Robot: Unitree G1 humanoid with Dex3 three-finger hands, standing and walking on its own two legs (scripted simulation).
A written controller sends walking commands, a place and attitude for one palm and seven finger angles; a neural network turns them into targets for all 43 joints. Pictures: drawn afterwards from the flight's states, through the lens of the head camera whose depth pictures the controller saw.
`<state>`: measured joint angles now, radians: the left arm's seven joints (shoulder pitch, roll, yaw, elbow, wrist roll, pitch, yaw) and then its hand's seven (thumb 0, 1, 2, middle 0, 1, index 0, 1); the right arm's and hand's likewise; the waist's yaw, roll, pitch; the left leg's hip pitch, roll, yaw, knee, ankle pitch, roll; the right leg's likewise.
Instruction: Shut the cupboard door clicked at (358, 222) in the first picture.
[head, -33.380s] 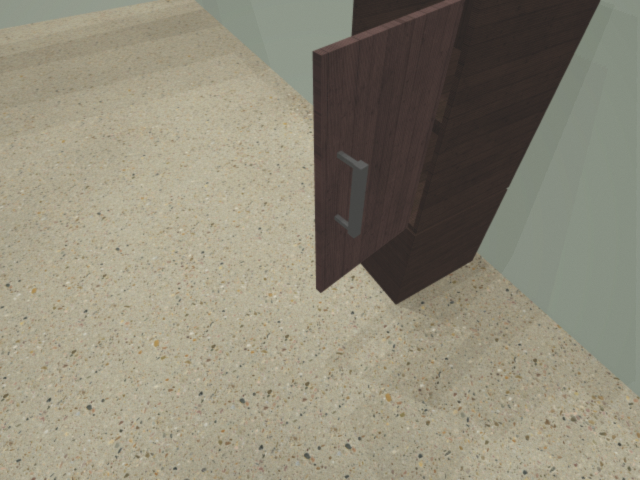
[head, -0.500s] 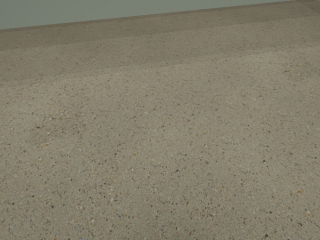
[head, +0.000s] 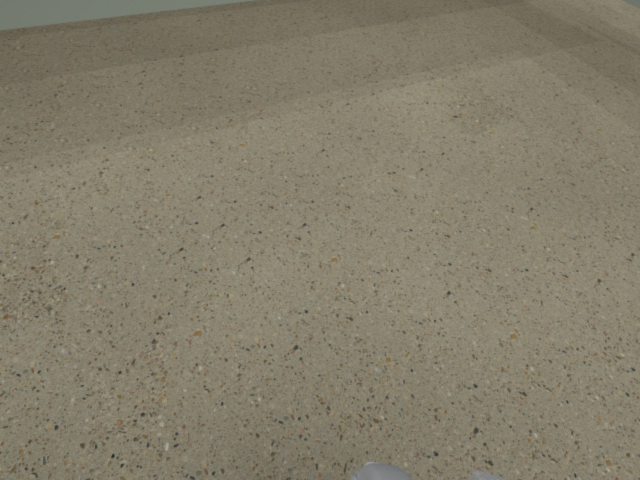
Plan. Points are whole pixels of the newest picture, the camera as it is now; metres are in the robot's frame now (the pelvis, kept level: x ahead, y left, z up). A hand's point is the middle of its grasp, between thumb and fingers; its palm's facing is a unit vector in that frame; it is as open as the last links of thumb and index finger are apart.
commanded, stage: turn to face it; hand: left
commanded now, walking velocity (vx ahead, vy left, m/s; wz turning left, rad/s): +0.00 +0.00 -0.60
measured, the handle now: out of the picture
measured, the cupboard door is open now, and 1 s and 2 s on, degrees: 65 65 65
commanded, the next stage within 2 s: none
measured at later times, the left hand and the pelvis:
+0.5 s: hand (226, 438) +0.19 +0.14 -0.16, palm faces -0.32 -0.92 -0.23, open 7.4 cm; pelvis +0.03 -0.02 +0.00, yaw -18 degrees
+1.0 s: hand (279, 377) +0.28 +0.08 -0.16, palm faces -0.57 -0.77 -0.27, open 7.4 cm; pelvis +0.05 -0.02 -0.02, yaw -36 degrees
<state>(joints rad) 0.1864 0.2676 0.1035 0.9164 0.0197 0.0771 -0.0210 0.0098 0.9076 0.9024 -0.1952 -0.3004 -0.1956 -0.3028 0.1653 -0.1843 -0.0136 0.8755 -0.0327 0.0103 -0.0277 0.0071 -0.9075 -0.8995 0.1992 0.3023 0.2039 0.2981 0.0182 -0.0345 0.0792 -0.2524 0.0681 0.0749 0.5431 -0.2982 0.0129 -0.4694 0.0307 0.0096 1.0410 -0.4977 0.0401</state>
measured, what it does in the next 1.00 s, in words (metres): steps on the spot, turning right: right foot, then left foot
